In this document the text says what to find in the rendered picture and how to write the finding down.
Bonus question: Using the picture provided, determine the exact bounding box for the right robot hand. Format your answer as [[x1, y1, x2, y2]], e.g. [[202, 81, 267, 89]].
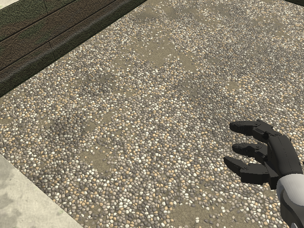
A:
[[223, 119, 304, 190]]

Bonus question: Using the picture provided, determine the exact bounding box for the right robot forearm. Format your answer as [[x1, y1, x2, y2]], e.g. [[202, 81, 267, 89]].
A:
[[276, 173, 304, 228]]

